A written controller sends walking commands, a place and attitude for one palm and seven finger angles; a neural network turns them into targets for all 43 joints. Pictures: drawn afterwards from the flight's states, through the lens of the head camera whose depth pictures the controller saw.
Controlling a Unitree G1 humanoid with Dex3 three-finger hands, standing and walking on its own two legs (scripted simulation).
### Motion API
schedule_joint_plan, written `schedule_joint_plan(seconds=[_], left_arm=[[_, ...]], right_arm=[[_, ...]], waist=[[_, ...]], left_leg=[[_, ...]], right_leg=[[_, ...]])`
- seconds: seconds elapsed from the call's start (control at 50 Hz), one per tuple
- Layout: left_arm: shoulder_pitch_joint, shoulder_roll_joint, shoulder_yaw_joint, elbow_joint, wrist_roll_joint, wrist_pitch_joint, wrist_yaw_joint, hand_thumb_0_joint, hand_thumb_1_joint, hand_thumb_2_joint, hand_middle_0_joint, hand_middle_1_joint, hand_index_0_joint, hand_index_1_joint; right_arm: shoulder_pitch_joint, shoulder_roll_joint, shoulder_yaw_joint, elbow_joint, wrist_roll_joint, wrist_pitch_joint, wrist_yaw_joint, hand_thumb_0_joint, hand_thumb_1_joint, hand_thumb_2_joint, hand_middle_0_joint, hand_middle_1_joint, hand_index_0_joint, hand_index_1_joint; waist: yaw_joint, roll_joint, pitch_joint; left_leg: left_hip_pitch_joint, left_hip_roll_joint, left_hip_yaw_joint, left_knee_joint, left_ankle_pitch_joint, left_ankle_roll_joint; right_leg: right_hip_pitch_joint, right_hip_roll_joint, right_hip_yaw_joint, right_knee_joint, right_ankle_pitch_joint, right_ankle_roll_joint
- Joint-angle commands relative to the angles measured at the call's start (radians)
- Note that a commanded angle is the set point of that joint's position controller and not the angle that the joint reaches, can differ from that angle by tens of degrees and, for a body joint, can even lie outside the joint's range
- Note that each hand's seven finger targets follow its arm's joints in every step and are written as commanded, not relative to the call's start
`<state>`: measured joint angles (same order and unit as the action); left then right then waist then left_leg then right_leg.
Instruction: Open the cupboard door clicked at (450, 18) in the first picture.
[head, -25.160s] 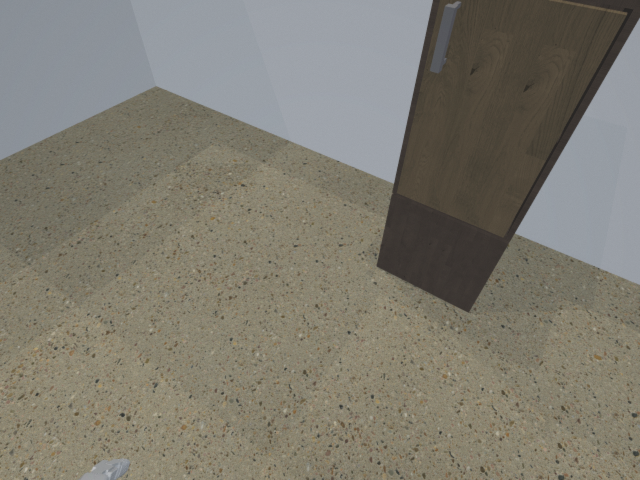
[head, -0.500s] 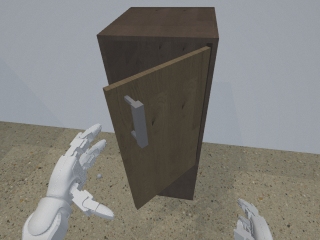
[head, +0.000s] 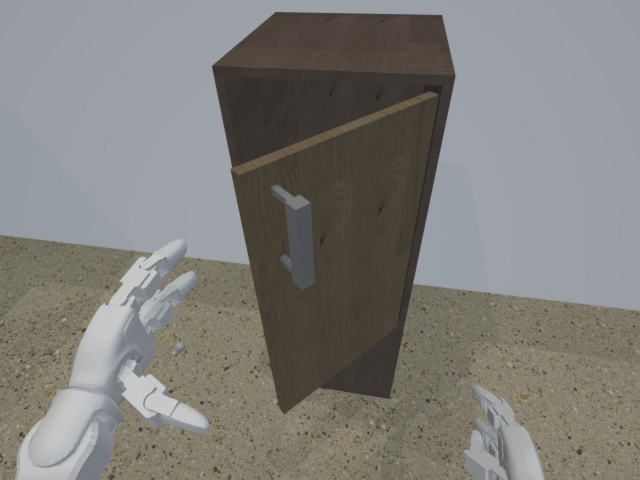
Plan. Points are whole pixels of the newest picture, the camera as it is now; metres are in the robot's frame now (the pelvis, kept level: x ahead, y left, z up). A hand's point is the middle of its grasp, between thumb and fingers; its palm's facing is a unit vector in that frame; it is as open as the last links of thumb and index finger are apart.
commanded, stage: draw the hand back to the body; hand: left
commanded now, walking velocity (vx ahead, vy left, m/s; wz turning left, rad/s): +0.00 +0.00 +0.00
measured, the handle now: (291, 237) +0.37 +0.08 +0.15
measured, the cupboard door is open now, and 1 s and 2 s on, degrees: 49 49 49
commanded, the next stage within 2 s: step back with the hand held close in 1.10 s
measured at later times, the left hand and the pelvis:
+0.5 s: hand (118, 320) +0.22 +0.24 +0.16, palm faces +0.33 -0.88 -0.35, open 11.8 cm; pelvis +0.01 +0.02 +0.01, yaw -2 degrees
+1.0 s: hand (103, 311) +0.23 +0.26 +0.15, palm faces +0.40 -0.83 -0.38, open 7.5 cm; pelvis +0.03 +0.01 +0.01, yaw -2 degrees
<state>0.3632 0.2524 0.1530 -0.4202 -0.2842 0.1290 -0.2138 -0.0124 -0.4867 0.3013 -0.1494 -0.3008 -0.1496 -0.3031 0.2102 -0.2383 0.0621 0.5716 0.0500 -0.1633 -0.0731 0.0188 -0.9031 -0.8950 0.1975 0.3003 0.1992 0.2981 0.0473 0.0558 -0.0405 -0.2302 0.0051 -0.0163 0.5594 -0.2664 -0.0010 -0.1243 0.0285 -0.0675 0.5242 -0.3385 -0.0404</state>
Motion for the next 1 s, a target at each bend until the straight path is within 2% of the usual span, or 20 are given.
schedule_joint_plan(seconds=[0.0, 0.02, 0.04, 0.06, 0.12, 0.16, 0.22, 0.24, 0.3, 0.36, 0.42, 0.44, 0.52, 0.58, 0.6, 0.66, 0.7, 0.78, 0.94, 0.98], left_arm=[[-0.16, 0.134, 0.093, -0.239, -0.014, -0.073, -0.01, 0.0, -0.325, 0.375, -0.156, -0.3, -0.156, -0.3], [-0.19, 0.225, 0.099, -0.321, 0.123, -0.156, 0.139, 0.0, -0.29, 0.39, -0.158, -0.3, -0.158, -0.3], [-0.109, 0.14, 0.065, -0.245, 0.139, -0.177, 0.198, 0.0, -0.255, 0.405, -0.159, -0.3, -0.159, -0.3], [-0.05, 0.108, 0.049, -0.189, 0.146, -0.182, 0.221, 0.0, -0.22, 0.42, -0.16, -0.3, -0.16, -0.3], [-0.07, 0.154, 0.073, -0.225, 0.19, -0.23, 0.278, 0.0, -0.115, 0.465, -0.164, -0.3, -0.164, -0.3], [-0.071, 0.157, 0.079, -0.235, 0.206, -0.254, 0.304, 0.0, -0.045, 0.495, -0.166, -0.3, -0.166, -0.3], [-0.053, 0.188, 0.106, -0.247, 0.225, -0.279, 0.331, 0.0, 0.06, 0.54, -0.17, -0.3, -0.17, -0.3], [-0.053, 0.171, 0.092, -0.256, 0.226, -0.286, 0.334, 0.0, 0.095, 0.555, -0.171, -0.3, -0.171, -0.3], [-0.048, 0.182, 0.107, -0.246, 0.232, -0.295, 0.346, 0.0, 0.2, 0.6, -0.175, -0.3, -0.175, -0.3], [-0.007, 0.194, 0.138, -0.201, 0.231, -0.297, 0.349, 0.0, 0.305, 0.645, -0.179, -0.3, -0.179, -0.3], [0.008, 0.214, 0.172, -0.17, 0.233, -0.301, 0.348, 0.0, 0.41, 0.69, -0.182, -0.3, -0.182, -0.3], [0.013, 0.209, 0.179, -0.166, 0.229, -0.302, 0.347, 0.0, 0.445, 0.705, -0.184, -0.3, -0.184, -0.3], [0.031, 0.248, 0.235, -0.152, 0.225, -0.303, 0.345, 0.0, 0.585, 0.765, -0.189, -0.3, -0.189, -0.3], [0.033, 0.251, 0.249, -0.18, 0.223, -0.304, 0.345, 0.0, 0.69, 0.81, -0.192, -0.3, -0.192, -0.3], [0.027, 0.264, 0.262, -0.193, 0.222, -0.305, 0.347, 0.0, 0.725, 0.825, -0.194, -0.3, -0.194, -0.3], [0.028, 0.279, 0.284, -0.191, 0.221, -0.297, 0.351, 0.0, 0.83, 0.87, -0.198, -0.3, -0.198, -0.3], [0.03, 0.289, 0.304, -0.178, 0.218, -0.294, 0.352, 0.0, 0.9, 0.9, -0.2, -0.3, -0.2, -0.3], [0.019, 0.251, 0.259, -0.168, 0.222, -0.285, 0.349, 0.0, 0.9, 0.9, -0.2, -0.3, -0.2, -0.3], [0.019, 0.278, 0.283, -0.166, 0.219, -0.278, 0.351, 0.0, 0.9, 0.9, -0.2, -0.3, -0.2, -0.3], [0.024, 0.281, 0.289, -0.178, 0.22, -0.281, 0.352, 0.0, 0.9, 0.9, -0.2, -0.3, -0.2, -0.3]], right_arm=[[-0.159, -0.093, -0.036, -0.179, 0.001, -0.076, -0.015, 0.0, -0.9, -0.9, 0.2, 0.3, 0.2, 0.3], [-0.175, -0.076, -0.032, -0.173, -0.023, -0.073, -0.022, 0.0, -0.9, -0.9, 0.2, 0.3, 0.2, 0.3], [-0.175, -0.065, -0.029, -0.156, -0.039, -0.068, -0.025, 0.0, -0.9, -0.9, 0.2, 0.3, 0.2, 0.3], [-0.164, -0.067, -0.029, -0.15, -0.039, -0.058, -0.024, 0.0, -0.9, -0.9, 0.2, 0.3, 0.2, 0.3], [-0.165, -0.074, -0.039, -0.134, -0.047, -0.033, -0.02, 0.0, -0.9, -0.9, 0.2, 0.3, 0.2, 0.3], [-0.164, -0.067, -0.041, -0.13, -0.052, -0.027, -0.019, 0.0, -0.9, -0.9, 0.2, 0.3, 0.2, 0.3], [-0.163, -0.073, -0.049, -0.114, -0.057, -0.025, -0.018, 0.0, -0.9, -0.9, 0.2, 0.3, 0.2, 0.3], [-0.164, -0.07, -0.048, -0.114, -0.057, -0.022, -0.016, 0.0, -0.9, -0.9, 0.2, 0.3, 0.2, 0.3], [-0.165, -0.076, -0.054, -0.102, -0.057, -0.018, -0.015, 0.0, -0.9, -0.9, 0.2, 0.3, 0.2, 0.3], [-0.167, -0.081, -0.059, -0.095, -0.057, -0.008, -0.014, 0.0, -0.9, -0.9, 0.2, 0.3, 0.2, 0.3], [-0.168, -0.085, -0.065, -0.087, -0.054, 0.005, -0.011, 0.0, -0.9, -0.9, 0.2, 0.3, 0.2, 0.3], [-0.166, -0.081, -0.064, -0.09, -0.054, 0.01, -0.01, 0.0, -0.9, -0.9, 0.2, 0.3, 0.2, 0.3], [-0.167, -0.084, -0.073, -0.087, -0.051, 0.024, -0.009, 0.0, -0.9, -0.9, 0.2, 0.3, 0.2, 0.3], [-0.16, -0.082, -0.076, -0.091, -0.05, 0.028, -0.006, 0.0, -0.9, -0.9, 0.2, 0.3, 0.2, 0.3], [-0.153, -0.086, -0.078, -0.092, -0.05, 0.027, -0.004, 0.0, -0.9, -0.9, 0.2, 0.3, 0.2, 0.3], [-0.148, -0.087, -0.081, -0.09, -0.05, 0.028, -0.004, 0.0, -0.9, -0.9, 0.2, 0.3, 0.2, 0.3], [-0.145, -0.088, -0.083, -0.087, -0.049, 0.031, -0.004, 0.0, -0.9, -0.9, 0.2, 0.3, 0.2, 0.3], [-0.144, -0.093, -0.085, -0.088, -0.048, 0.038, -0.001, 0.0, -0.9, -0.9, 0.2, 0.3, 0.2, 0.3], [-0.154, -0.089, -0.086, -0.093, -0.05, 0.049, -0.004, 0.0, -0.9, -0.9, 0.2, 0.3, 0.2, 0.3], [-0.152, -0.085, -0.084, -0.092, -0.051, 0.048, -0.004, 0.0, -0.9, -0.9, 0.2, 0.3, 0.2, 0.3]], waist=[[-0.001, -0.024, -0.056], [0.013, -0.026, 0.027], [0.0, -0.053, 0.076], [-0.004, -0.084, 0.109], [0.0, -0.017, 0.057], [0.0, 0.027, 0.015], [0.004, 0.026, -0.041], [0.001, 0.034, -0.042], [-0.002, 0.007, -0.04], [0.006, -0.031, -0.009], [0.012, -0.023, 0.001], [0.012, -0.039, 0.009], [0.02, -0.017, -0.008], [0.018, 0.015, -0.022], [0.019, 0.027, -0.045], [0.017, 0.037, -0.049], [0.016, 0.007, -0.044], [0.008, 0.025, -0.036], [0.015, -0.03, -0.057], [0.016, 0.017, -0.059]], left_leg=[[0.114, -0.016, -0.009, -0.074, 0.141, 0.032], [0.088, -0.011, -0.007, -0.096, 0.094, 0.026], [0.086, -0.009, -0.007, -0.11, 0.06, 0.023], [0.075, -0.006, -0.009, -0.116, 0.036, 0.022], [0.113, -0.001, 0.002, -0.14, 0.041, 0.02], [0.143, 0.001, 0.008, -0.158, 0.057, 0.02], [0.181, 0.008, 0.009, -0.169, 0.118, 0.02], [0.188, 0.009, 0.006, -0.177, 0.126, 0.02], [0.202, 0.013, 0.005, -0.188, 0.163, 0.019], [0.192, 0.017, 0.006, -0.195, 0.194, 0.021], [0.191, 0.019, 0.009, -0.2, 0.22, 0.017], [0.184, 0.018, 0.01, -0.203, 0.23, 0.017], [0.195, 0.019, 0.02, -0.19, 0.277, 0.018], [0.205, 0.021, 0.023, -0.183, 0.327, 0.015], [0.21, 0.021, 0.022, -0.181, 0.348, 0.014], [0.216, 0.022, 0.024, -0.175, 0.382, 0.013], [0.217, 0.022, 0.026, -0.171, 0.401, 0.014], [0.222, 0.022, 0.029, -0.17, 0.411, 0.016], [0.222, 0.017, 0.033, -0.168, 0.391, 0.022], [0.224, 0.014, 0.037, -0.165, 0.4, 0.02]], right_leg=[[-0.125, -0.005, 0.004, -0.113, 0.222, 0.034], [-0.147, -0.019, 0.049, -0.185, 0.15, 0.027], [-0.164, -0.023, 0.052, -0.212, 0.098, 0.025], [-0.18, -0.024, 0.049, -0.219, 0.063, 0.026], [-0.124, -0.028, 0.058, -0.231, 0.059, 0.021], [-0.093, -0.032, 0.056, -0.229, 0.076, 0.021], [-0.041, -0.029, 0.056, -0.228, 0.137, 0.018], [-0.036, -0.029, 0.053, -0.226, 0.145, 0.018], [-0.023, -0.024, 0.047, -0.227, 0.183, 0.019], [-0.014, -0.022, 0.045, -0.229, 0.214, 0.021], [0.001, -0.019, 0.046, -0.231, 0.231, 0.019], [0.004, -0.021, 0.043, -0.226, 0.246, 0.021], [0.019, -0.021, 0.052, -0.228, 0.297, 0.021], [0.026, -0.021, 0.05, -0.218, 0.338, 0.021], [0.039, -0.022, 0.05, -0.213, 0.353, 0.021], [0.04, -0.022, 0.05, -0.211, 0.382, 0.023], [0.039, -0.02, 0.048, -0.212, 0.404, 0.025], [0.029, -0.021, 0.049, -0.214, 0.407, 0.028], [0.045, -0.024, 0.053, -0.218, 0.429, 0.031], [0.047, -0.025, 0.054, -0.218, 0.435, 0.03]])
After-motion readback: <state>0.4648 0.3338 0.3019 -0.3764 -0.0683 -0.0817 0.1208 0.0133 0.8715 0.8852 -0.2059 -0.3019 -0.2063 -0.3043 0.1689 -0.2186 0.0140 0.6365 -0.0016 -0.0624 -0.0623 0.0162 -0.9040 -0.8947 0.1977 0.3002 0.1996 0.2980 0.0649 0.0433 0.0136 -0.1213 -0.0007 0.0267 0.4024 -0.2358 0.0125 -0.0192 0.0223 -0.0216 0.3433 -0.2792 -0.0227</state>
